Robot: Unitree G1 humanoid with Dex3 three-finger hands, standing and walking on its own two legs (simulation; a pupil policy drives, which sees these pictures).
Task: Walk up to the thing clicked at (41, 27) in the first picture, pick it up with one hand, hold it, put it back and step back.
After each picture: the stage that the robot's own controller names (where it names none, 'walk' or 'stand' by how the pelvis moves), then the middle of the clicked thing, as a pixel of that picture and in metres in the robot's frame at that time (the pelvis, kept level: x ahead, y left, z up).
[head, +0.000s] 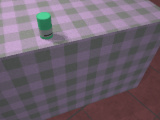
stand; (45, 26) +0.67 +0.19 +0.05
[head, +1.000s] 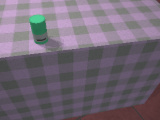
rise first; (39, 30) +0.60 +0.23 +0.06
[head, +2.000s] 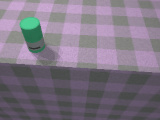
rise first; (33, 35) +0.49 +0.20 +0.09
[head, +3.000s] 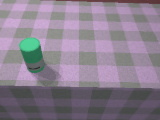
stand; (33, 56) +0.43 +0.18 +0.07
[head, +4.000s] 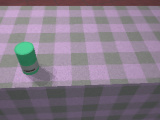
stand; (27, 59) +0.44 +0.21 +0.05
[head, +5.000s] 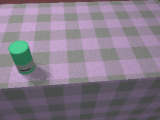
stand; (22, 58) +0.44 +0.22 +0.05
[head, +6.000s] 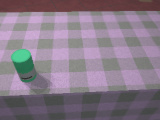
stand; (24, 66) +0.42 +0.21 +0.04
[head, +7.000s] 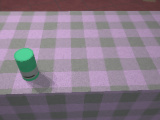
stand; (27, 65) +0.43 +0.21 +0.04
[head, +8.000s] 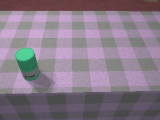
stand; (28, 64) +0.43 +0.21 +0.04
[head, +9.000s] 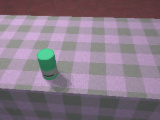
rise first; (48, 64) +0.44 +0.17 +0.04
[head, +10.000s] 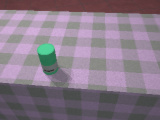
go down; (48, 59) +0.45 +0.17 +0.05
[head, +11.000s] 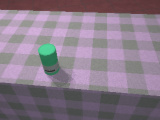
go down; (49, 59) +0.45 +0.17 +0.05
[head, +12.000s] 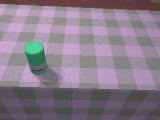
go down; (36, 58) +0.45 +0.16 +0.05
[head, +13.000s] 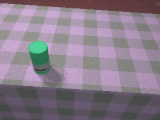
go down; (40, 58) +0.45 +0.15 +0.05
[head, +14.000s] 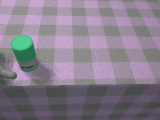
close in; (25, 54) +0.44 +0.18 +0.07
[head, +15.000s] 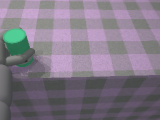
close; (19, 48) +0.45 +0.19 +0.09
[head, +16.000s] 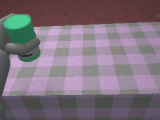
lift; (24, 39) +0.35 +0.16 +0.27
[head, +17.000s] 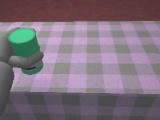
hold; (27, 52) +0.34 +0.16 +0.22
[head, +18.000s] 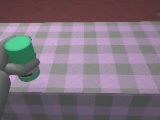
hold; (24, 59) +0.33 +0.17 +0.21
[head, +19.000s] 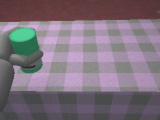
crouch; (27, 51) +0.35 +0.16 +0.22
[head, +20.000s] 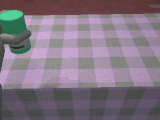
crouch; (16, 32) +0.43 +0.19 +0.22
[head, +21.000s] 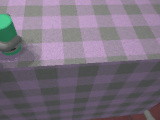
lower; (6, 36) +0.48 +0.19 +0.11
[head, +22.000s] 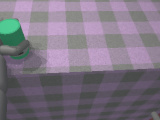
lower; (14, 40) +0.47 +0.18 +0.10
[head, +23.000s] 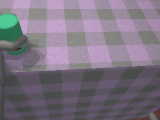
lower; (12, 35) +0.48 +0.18 +0.11
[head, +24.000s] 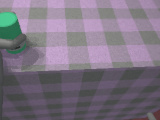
lower; (11, 34) +0.48 +0.19 +0.11
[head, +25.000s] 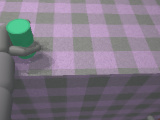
open; (22, 39) +0.46 +0.17 +0.10
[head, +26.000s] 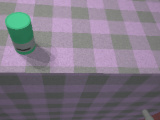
sink last; (22, 34) +0.46 +0.16 +0.10
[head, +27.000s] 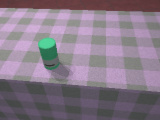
sink last; (49, 54) +0.47 +0.17 +0.07
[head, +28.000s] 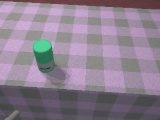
stand; (44, 56) +0.44 +0.16 +0.05
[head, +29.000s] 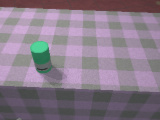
stand; (41, 57) +0.46 +0.17 +0.05
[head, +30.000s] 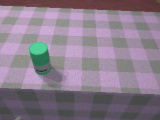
stand; (40, 59) +0.44 +0.17 +0.05
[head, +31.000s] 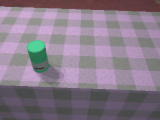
walk; (38, 57) +0.46 +0.18 +0.05
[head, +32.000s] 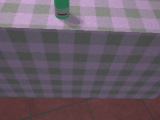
walk; (61, 3) +0.69 +0.11 +0.07
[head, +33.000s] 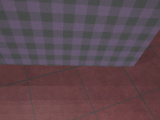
walk; out of the picture +1.01 +0.18 +0.06
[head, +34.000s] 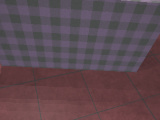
stand; out of the picture +1.12 +0.13 +0.06
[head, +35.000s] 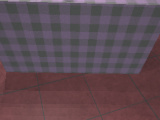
stand; out of the picture +1.12 +0.15 +0.04
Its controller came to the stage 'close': yes
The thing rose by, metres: 0.20
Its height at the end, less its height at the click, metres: +0.00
